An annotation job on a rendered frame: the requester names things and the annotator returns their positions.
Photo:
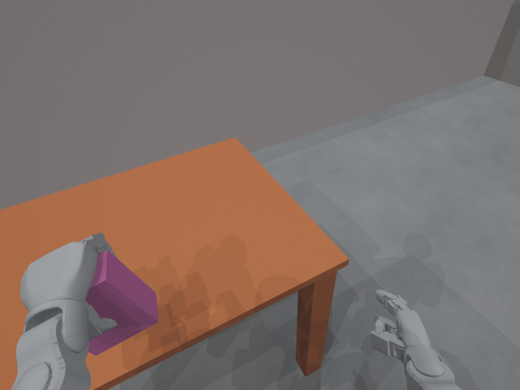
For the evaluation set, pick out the robot left forearm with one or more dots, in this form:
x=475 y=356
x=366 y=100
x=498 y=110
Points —
x=51 y=353

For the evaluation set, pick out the left robot hand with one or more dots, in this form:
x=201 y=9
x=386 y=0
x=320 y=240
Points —
x=67 y=273

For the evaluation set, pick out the right robot hand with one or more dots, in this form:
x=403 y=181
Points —
x=393 y=339

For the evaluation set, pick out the robot right forearm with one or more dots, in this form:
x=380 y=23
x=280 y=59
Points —
x=425 y=370

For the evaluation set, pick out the sponge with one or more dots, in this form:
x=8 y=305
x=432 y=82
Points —
x=117 y=293

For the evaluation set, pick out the table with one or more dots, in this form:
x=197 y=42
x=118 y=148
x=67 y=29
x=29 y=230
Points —
x=210 y=231

